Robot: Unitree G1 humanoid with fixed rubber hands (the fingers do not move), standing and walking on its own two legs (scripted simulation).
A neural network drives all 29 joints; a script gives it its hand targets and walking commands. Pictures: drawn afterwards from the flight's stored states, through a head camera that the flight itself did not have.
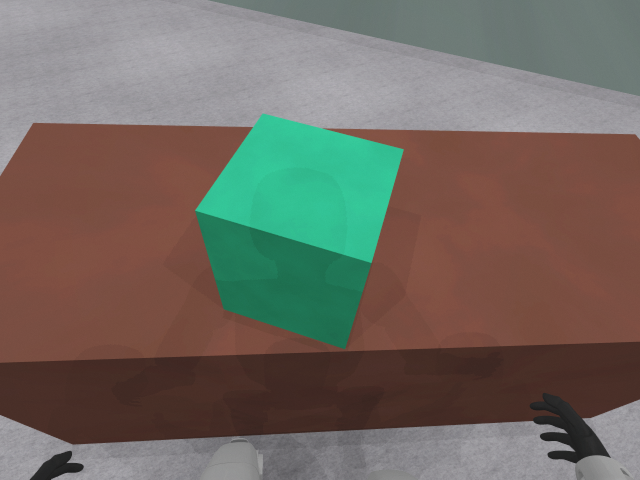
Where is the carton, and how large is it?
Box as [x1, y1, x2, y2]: [195, 114, 403, 348]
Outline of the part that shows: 262,114 195,210 223,308 344,348 370,266 403,149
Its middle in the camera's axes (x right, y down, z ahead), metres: -0.03 +0.00 +0.59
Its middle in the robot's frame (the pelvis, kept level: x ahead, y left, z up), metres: +0.43 +0.02 +0.00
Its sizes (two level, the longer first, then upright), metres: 0.210 0.200 0.250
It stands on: a pedestal, 0.62 m high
